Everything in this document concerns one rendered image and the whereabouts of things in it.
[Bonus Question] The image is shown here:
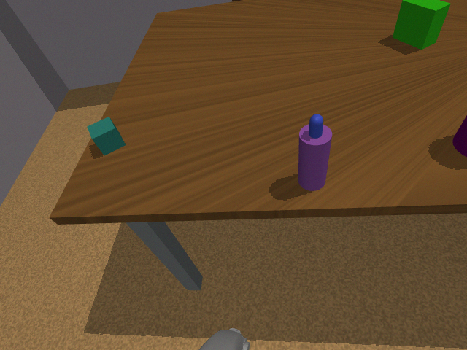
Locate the table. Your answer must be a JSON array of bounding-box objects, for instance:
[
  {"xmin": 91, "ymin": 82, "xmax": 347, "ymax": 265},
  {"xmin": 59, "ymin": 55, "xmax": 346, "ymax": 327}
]
[{"xmin": 49, "ymin": 0, "xmax": 467, "ymax": 290}]

